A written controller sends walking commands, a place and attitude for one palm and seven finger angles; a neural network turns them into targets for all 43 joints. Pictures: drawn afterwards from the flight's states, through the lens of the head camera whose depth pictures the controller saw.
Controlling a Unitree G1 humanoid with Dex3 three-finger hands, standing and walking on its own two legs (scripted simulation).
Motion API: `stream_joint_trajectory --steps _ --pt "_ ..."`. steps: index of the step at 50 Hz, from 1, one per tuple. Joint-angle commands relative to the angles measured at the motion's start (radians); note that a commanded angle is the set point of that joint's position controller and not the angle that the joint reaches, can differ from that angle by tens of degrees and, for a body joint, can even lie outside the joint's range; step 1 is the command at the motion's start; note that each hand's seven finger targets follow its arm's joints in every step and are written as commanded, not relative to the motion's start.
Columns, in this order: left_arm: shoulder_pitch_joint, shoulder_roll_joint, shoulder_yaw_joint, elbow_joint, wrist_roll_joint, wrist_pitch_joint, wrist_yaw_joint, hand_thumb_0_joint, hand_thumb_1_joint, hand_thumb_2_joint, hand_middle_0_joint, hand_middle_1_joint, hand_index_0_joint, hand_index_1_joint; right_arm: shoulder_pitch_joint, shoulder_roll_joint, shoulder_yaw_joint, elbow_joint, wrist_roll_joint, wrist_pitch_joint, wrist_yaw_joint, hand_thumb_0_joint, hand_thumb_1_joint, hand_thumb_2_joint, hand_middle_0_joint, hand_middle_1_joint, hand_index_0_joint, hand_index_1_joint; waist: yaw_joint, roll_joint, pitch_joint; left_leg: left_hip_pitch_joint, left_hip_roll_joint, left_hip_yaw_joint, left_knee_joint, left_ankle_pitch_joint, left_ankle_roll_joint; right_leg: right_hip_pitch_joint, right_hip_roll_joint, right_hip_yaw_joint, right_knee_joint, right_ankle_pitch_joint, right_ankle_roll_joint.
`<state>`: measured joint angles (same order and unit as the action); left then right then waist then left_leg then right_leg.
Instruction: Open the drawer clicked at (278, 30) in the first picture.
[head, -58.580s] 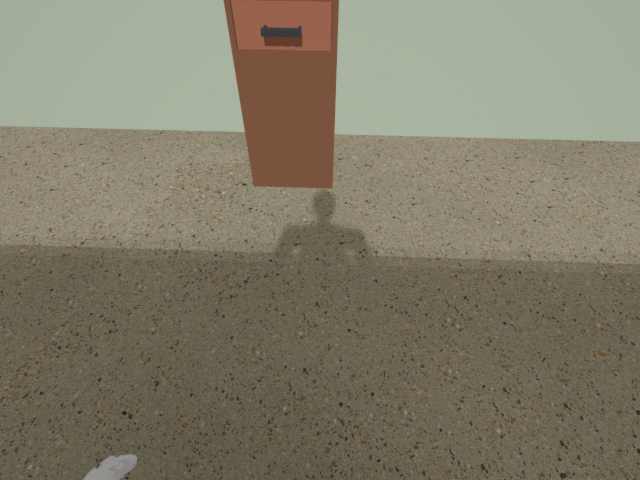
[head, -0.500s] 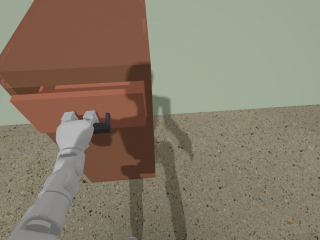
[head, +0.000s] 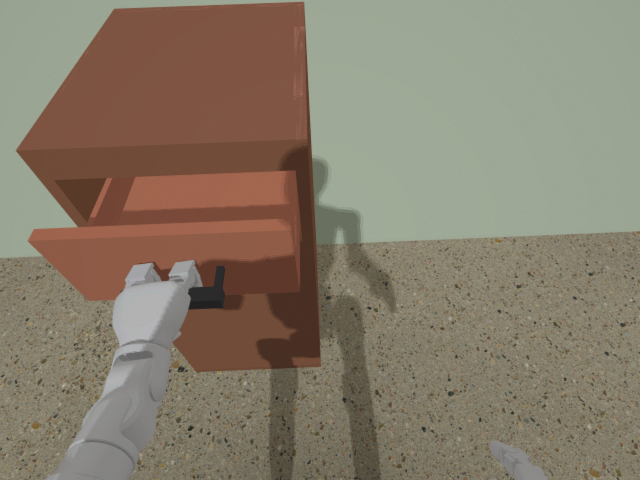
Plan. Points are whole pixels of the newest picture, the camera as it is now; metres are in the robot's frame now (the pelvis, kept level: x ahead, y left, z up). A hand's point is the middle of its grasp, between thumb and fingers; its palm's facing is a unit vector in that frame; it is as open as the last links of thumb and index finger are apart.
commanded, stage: pull the drawer open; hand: left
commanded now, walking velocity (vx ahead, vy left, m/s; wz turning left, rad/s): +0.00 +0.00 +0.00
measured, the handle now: (175, 286) +0.37 +0.22 +0.00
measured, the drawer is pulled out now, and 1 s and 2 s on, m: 0.11 0.22 0.30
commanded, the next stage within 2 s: open the thumb to release the handle in 1.92 s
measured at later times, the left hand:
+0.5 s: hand (161, 368) +0.27 +0.22 -0.02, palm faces -0.01 -0.09 -1.00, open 5.6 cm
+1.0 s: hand (152, 409) +0.21 +0.21 -0.02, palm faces +0.00 -0.10 -1.00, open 5.7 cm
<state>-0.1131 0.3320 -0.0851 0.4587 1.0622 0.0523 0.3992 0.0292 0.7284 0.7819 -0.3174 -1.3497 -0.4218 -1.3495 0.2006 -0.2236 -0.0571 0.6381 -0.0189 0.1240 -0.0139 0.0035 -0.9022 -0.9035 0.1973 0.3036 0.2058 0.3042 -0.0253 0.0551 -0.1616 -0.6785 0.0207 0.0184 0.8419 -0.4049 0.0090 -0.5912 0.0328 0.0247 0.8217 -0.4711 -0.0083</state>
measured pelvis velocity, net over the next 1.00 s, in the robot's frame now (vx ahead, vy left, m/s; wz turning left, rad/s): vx -0.02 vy -0.01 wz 0.00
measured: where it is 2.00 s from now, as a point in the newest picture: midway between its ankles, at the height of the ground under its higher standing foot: outside the picture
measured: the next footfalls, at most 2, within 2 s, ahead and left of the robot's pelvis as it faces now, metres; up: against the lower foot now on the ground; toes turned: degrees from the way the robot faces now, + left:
none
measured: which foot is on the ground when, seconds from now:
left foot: down 0.00-1.00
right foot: down 0.00-1.00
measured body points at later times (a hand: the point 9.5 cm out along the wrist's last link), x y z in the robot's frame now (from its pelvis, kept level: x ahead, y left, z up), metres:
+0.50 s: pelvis -0.01 -0.01 +0.00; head +0.03 -0.02 +0.45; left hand +0.26 +0.22 +0.04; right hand +0.15 -0.26 -0.11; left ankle +0.00 +0.11 -0.70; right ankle -0.05 -0.12 -0.70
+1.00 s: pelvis -0.02 -0.01 -0.01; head +0.01 -0.03 +0.44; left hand +0.21 +0.22 +0.04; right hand +0.18 -0.23 -0.11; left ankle +0.00 +0.11 -0.70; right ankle -0.05 -0.12 -0.70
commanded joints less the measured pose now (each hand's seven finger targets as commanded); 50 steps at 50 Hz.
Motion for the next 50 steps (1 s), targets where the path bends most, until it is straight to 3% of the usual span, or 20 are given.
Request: stream_joint_trajectory --steps 1,4,5,11,13,16,18,21,23,26,28,32,35,37,38,41,42,45,47,50 --pt "-0.109 0.167 0.097 -0.238 0.003 -0.018 0.061 0.000 0.900 0.900 -0.400 -1.350 -0.400 -1.350 -0.039 -0.130 -0.042 -0.124 -0.001 -0.040 -0.005 0.000 -0.900 -0.900 0.200 0.300 0.200 0.300 0.032 -0.014 -0.289 0.284 -0.030 0.009 -0.048 0.471 0.019 0.084 0.025 -0.045 -0.072 0.538 -0.035" --pt "-0.107 0.155 0.082 -0.272 0.003 -0.020 0.068 0.000 0.900 0.900 -0.400 -1.350 -0.400 -1.350 -0.053 -0.128 -0.038 -0.128 0.000 -0.042 -0.004 0.000 -0.900 -0.900 0.200 0.300 0.200 0.300 0.030 -0.016 -0.286 0.276 -0.034 0.014 -0.047 0.429 0.019 0.070 0.024 -0.043 -0.073 0.522 -0.031" --pt "-0.072 0.156 0.088 -0.251 0.001 -0.015 0.068 0.000 0.900 0.900 -0.400 -1.350 -0.400 -1.350 -0.049 -0.127 -0.042 -0.127 0.000 -0.046 -0.005 0.000 -0.900 -0.900 0.200 0.300 0.200 0.300 0.030 -0.023 -0.259 0.266 -0.036 0.014 -0.048 0.414 0.021 0.073 0.025 -0.043 -0.075 0.515 -0.034" --pt "0.030 0.193 0.134 -0.297 -0.014 -0.013 0.071 0.000 0.900 0.900 -0.400 -1.350 -0.400 -1.350 -0.073 -0.130 -0.037 -0.132 0.001 -0.054 -0.008 0.000 -0.900 -0.900 0.200 0.300 0.200 0.300 0.050 -0.030 -0.279 0.252 -0.041 0.018 -0.049 0.418 0.018 0.123 0.018 -0.026 -0.072 0.578 -0.033" --pt "0.045 0.162 0.106 -0.317 -0.009 -0.015 0.074 0.000 0.900 0.900 -0.400 -1.350 -0.400 -1.350 -0.078 -0.124 -0.040 -0.136 0.000 -0.057 -0.006 0.000 -0.900 -0.900 0.200 0.300 0.200 0.300 0.046 -0.017 -0.256 0.256 -0.041 0.020 -0.048 0.415 0.019 0.100 0.021 -0.028 -0.069 0.563 -0.033" --pt "0.100 0.186 0.140 -0.342 -0.011 -0.015 0.079 0.000 0.900 0.900 -0.400 -1.350 -0.400 -1.350 -0.091 -0.126 -0.038 -0.142 0.000 -0.061 -0.004 0.000 -0.900 -0.900 0.200 0.300 0.200 0.300 0.059 -0.026 -0.266 0.259 -0.039 0.017 -0.053 0.413 0.017 0.110 0.022 -0.028 -0.070 0.544 -0.035" --pt "0.111 0.141 0.095 -0.363 -0.012 -0.012 0.081 0.000 0.900 0.900 -0.400 -1.350 -0.400 -1.350 -0.096 -0.121 -0.038 -0.147 0.000 -0.064 -0.001 0.000 -0.900 -0.900 0.200 0.300 0.200 0.300 0.049 -0.015 -0.238 0.262 -0.039 0.019 -0.053 0.397 0.018 0.087 0.021 -0.034 -0.071 0.524 -0.033" --pt "0.172 0.180 0.139 -0.400 -0.008 -0.012 0.087 0.000 0.900 0.900 -0.400 -1.350 -0.400 -1.350 -0.113 -0.123 -0.035 -0.155 -0.003 -0.065 0.002 0.000 -0.900 -0.900 0.200 0.300 0.200 0.300 0.069 -0.013 -0.257 0.266 -0.038 0.015 -0.054 0.410 0.015 0.102 0.023 -0.029 -0.065 0.524 -0.038" --pt "0.208 0.137 0.095 -0.437 -0.008 -0.011 0.091 0.000 0.900 0.900 -0.400 -1.350 -0.400 -1.350 -0.118 -0.115 -0.034 -0.164 -0.003 -0.068 0.009 0.000 -0.900 -0.900 0.200 0.300 0.200 0.300 0.062 0.002 -0.235 0.274 -0.036 0.016 -0.049 0.416 0.015 0.084 0.022 -0.037 -0.060 0.523 -0.036" --pt "0.272 0.154 0.120 -0.465 -0.008 -0.006 0.093 0.000 0.900 0.900 -0.400 -1.350 -0.400 -1.350 -0.136 -0.117 -0.029 -0.171 -0.005 -0.067 0.013 0.000 -0.900 -0.900 0.200 0.300 0.200 0.300 0.070 -0.024 -0.234 0.271 -0.034 0.010 -0.048 0.424 0.013 0.090 0.022 -0.033 -0.060 0.526 -0.037" --pt "0.282 0.130 0.093 -0.496 -0.004 -0.007 0.097 0.000 0.900 0.900 -0.400 -1.350 -0.400 -1.350 -0.138 -0.113 -0.029 -0.177 -0.007 -0.068 0.015 0.000 -0.900 -0.900 0.200 0.300 0.200 0.300 0.065 -0.009 -0.218 0.271 -0.034 0.008 -0.045 0.405 0.013 0.067 0.022 -0.037 -0.052 0.493 -0.036" --pt "0.310 0.160 0.123 -0.529 0.005 -0.008 0.105 0.000 0.900 0.900 -0.400 -1.350 -0.400 -1.350 -0.168 -0.108 -0.016 -0.180 -0.013 -0.065 0.015 0.000 -0.900 -0.900 0.200 0.300 0.200 0.300 0.079 -0.011 -0.233 0.273 -0.036 0.009 -0.042 0.389 0.010 0.063 0.021 -0.029 -0.046 0.484 -0.037" --pt "0.309 0.120 0.079 -0.541 0.010 -0.004 0.108 0.000 0.900 0.900 -0.400 -1.350 -0.400 -1.350 -0.165 -0.105 -0.018 -0.183 -0.014 -0.068 0.016 0.000 -0.900 -0.900 0.200 0.300 0.200 0.300 0.063 -0.002 -0.190 0.273 -0.035 0.003 -0.042 0.349 0.011 0.029 0.022 -0.042 -0.051 0.422 -0.038" --pt "0.305 0.143 0.104 -0.536 0.011 -0.001 0.111 0.000 0.900 0.900 -0.400 -1.350 -0.400 -1.350 -0.179 -0.104 -0.011 -0.182 -0.015 -0.065 0.013 0.000 -0.900 -0.900 0.200 0.300 0.200 0.300 0.073 -0.023 -0.200 0.270 -0.038 0.005 -0.041 0.330 0.011 0.029 0.021 -0.034 -0.054 0.408 -0.037" --pt "0.304 0.135 0.096 -0.524 0.012 0.002 0.111 0.000 0.900 0.900 -0.400 -1.350 -0.400 -1.350 -0.171 -0.104 -0.015 -0.181 -0.012 -0.067 0.009 0.000 -0.900 -0.900 0.200 0.300 0.200 0.300 0.063 -0.018 -0.166 0.260 -0.036 -0.001 -0.043 0.316 0.012 0.018 0.026 -0.039 -0.053 0.394 -0.039" --pt "0.286 0.130 0.086 -0.548 0.008 0.003 0.106 0.000 0.900 0.900 -0.400 -1.350 -0.400 -1.350 -0.177 -0.103 -0.013 -0.186 -0.015 -0.069 0.007 0.000 -0.900 -0.900 0.200 0.300 0.200 0.300 0.062 -0.022 -0.183 0.272 -0.035 -0.002 -0.044 0.305 0.012 0.019 0.022 -0.040 -0.060 0.373 -0.038" --pt "0.292 0.135 0.089 -0.553 0.010 0.001 0.106 0.000 0.900 0.900 -0.400 -1.350 -0.400 -1.350 -0.191 -0.099 -0.006 -0.186 -0.016 -0.068 0.007 0.000 -0.900 -0.900 0.200 0.300 0.200 0.300 0.076 -0.017 -0.200 0.277 -0.038 0.002 -0.046 0.298 0.012 0.019 0.020 -0.033 -0.059 0.365 -0.037" --pt "0.336 0.126 0.084 -0.534 -0.002 0.004 0.094 0.000 0.900 0.900 -0.400 -1.350 -0.400 -1.350 -0.184 -0.098 -0.008 -0.188 -0.011 -0.072 0.001 0.000 -0.900 -0.900 0.200 0.300 0.200 0.300 0.073 -0.056 -0.173 0.253 -0.041 0.002 -0.046 0.283 0.015 0.036 0.019 -0.033 -0.064 0.383 -0.034" --pt "0.371 0.152 0.111 -0.565 -0.002 -0.004 0.092 0.000 0.900 0.900 -0.400 -1.350 -0.400 -1.350 -0.200 -0.095 0.000 -0.194 -0.013 -0.072 0.002 0.000 -0.900 -0.900 0.200 0.300 0.200 0.300 0.095 -0.039 -0.210 0.261 -0.044 0.006 -0.045 0.309 0.011 0.056 0.017 -0.017 -0.057 0.416 -0.036" --pt "0.460 0.129 0.091 -0.591 -0.007 -0.010 0.086 0.000 0.900 0.900 -0.400 -1.350 -0.400 -1.350 -0.194 -0.092 -0.003 -0.206 -0.011 -0.075 0.010 0.000 -0.900 -0.900 0.200 0.300 0.200 0.300 0.096 -0.024 -0.180 0.257 -0.042 0.007 -0.041 0.330 0.012 0.056 0.019 -0.020 -0.052 0.438 -0.038"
